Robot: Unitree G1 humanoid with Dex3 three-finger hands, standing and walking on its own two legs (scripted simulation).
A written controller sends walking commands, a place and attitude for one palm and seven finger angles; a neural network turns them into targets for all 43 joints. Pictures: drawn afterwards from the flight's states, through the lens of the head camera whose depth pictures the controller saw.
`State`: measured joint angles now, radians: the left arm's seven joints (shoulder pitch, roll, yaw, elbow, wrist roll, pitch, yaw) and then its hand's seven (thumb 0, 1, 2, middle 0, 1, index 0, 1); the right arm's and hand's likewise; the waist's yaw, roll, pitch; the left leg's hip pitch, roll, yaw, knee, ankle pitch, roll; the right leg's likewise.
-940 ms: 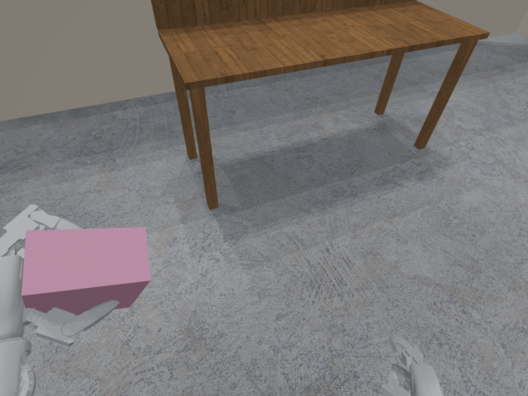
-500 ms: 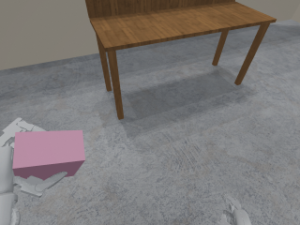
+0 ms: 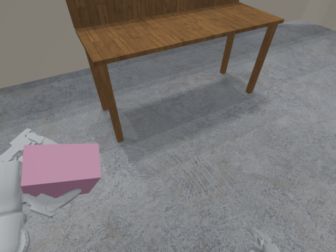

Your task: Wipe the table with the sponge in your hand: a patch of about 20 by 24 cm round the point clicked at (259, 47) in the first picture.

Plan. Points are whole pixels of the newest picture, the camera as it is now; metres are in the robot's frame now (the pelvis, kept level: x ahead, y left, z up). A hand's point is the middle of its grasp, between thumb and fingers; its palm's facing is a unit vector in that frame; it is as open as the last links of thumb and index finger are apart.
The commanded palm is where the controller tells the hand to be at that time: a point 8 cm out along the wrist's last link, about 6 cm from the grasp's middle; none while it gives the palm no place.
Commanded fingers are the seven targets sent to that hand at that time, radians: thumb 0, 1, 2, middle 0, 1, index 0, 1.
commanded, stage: walk to a spot facing it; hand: left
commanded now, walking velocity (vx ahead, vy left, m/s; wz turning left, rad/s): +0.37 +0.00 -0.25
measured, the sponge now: (72, 172) +0.23 +0.20 +0.15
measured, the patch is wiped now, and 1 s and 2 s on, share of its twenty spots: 0.00 0.00 0.00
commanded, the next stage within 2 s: none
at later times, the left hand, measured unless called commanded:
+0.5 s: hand (117, 108) +0.38 +0.14 +0.17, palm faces +0.22 -0.83 -0.52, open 10.6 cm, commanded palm +0.32 +0.21 +0.18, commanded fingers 0.00 0.10 1.30 -1.20 -1.60 -1.20 -1.60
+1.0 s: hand (132, 71) +0.54 +0.13 +0.17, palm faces +0.31 -0.87 -0.38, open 10.6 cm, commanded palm +0.47 +0.18 +0.18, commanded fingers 0.00 0.10 1.30 -1.20 -1.60 -1.20 -1.60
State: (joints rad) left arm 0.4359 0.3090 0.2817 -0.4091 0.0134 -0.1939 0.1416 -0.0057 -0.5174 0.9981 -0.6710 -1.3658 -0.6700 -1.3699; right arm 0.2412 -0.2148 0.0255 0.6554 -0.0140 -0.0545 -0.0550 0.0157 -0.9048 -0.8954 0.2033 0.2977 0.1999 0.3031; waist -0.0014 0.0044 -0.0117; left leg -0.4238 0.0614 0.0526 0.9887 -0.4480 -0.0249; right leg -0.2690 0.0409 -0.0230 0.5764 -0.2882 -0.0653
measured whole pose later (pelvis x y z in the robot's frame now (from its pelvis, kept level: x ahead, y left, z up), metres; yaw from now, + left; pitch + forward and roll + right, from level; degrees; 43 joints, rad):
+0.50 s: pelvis +0.12 -0.05 -0.01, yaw -9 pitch -1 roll +0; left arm 0.46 0.41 0.36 -0.49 0.01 -0.20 0.14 -0.01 -0.52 1.00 -0.67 -1.37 -0.67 -1.37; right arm 0.26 -0.14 0.04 0.60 -0.01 -0.09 -0.06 0.01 -0.90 -0.90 0.20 0.30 0.20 0.30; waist -0.03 0.04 0.06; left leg -0.21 0.21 0.17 0.74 -0.43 -0.04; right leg -0.36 -0.05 -0.20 0.62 -0.23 -0.04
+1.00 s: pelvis +0.27 -0.07 -0.01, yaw -8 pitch -3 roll +1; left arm 0.36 0.39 0.38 -0.48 -0.01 -0.21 0.16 -0.01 -0.52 1.00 -0.67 -1.37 -0.67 -1.37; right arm 0.15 -0.17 -0.01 0.58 -0.01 -0.06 -0.06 0.01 -0.91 -0.90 0.20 0.30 0.19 0.30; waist -0.01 -0.05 0.08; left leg -0.36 0.08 0.20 0.64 -0.23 0.03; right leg -0.36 -0.05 -0.06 1.14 -0.54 0.00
